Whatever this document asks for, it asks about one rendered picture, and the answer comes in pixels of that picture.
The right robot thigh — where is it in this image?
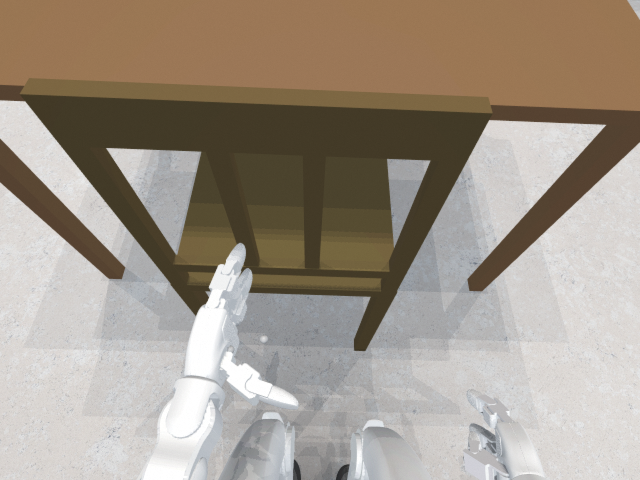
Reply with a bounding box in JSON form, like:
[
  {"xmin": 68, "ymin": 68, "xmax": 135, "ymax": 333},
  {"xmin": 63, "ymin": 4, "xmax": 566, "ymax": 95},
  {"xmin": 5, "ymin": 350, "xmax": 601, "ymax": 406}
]
[{"xmin": 351, "ymin": 426, "xmax": 432, "ymax": 480}]

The left robot forearm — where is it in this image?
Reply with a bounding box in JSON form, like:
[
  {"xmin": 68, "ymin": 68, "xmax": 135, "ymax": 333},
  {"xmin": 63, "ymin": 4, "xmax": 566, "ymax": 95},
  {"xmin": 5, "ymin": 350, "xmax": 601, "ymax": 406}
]
[{"xmin": 136, "ymin": 376, "xmax": 225, "ymax": 480}]

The right robot hand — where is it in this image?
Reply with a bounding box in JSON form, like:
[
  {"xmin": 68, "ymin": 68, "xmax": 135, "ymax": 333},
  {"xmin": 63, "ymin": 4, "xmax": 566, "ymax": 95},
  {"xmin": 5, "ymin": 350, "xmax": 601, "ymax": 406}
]
[{"xmin": 463, "ymin": 389, "xmax": 545, "ymax": 480}]

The robot thigh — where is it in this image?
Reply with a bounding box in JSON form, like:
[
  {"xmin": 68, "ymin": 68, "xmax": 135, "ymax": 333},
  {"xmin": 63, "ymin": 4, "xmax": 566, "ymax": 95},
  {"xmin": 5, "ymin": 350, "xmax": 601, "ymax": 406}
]
[
  {"xmin": 218, "ymin": 419, "xmax": 295, "ymax": 480},
  {"xmin": 351, "ymin": 426, "xmax": 432, "ymax": 480}
]

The table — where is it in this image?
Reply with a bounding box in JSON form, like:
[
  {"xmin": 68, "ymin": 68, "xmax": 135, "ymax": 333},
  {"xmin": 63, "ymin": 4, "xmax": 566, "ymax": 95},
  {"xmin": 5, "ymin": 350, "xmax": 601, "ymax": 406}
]
[{"xmin": 0, "ymin": 0, "xmax": 640, "ymax": 291}]

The chair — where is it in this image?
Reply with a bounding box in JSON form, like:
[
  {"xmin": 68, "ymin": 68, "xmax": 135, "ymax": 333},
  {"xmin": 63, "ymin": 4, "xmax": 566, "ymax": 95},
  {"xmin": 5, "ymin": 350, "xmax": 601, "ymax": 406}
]
[{"xmin": 20, "ymin": 78, "xmax": 493, "ymax": 351}]

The left robot thigh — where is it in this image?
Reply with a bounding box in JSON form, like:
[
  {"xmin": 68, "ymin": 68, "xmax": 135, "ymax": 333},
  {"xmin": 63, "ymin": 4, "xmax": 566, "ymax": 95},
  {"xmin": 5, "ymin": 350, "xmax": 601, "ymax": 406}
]
[{"xmin": 218, "ymin": 419, "xmax": 295, "ymax": 480}]

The left robot hand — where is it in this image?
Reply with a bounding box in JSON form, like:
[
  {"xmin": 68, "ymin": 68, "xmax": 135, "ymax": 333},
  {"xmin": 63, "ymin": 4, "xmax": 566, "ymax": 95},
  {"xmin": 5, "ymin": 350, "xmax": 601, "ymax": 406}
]
[{"xmin": 184, "ymin": 243, "xmax": 299, "ymax": 410}]

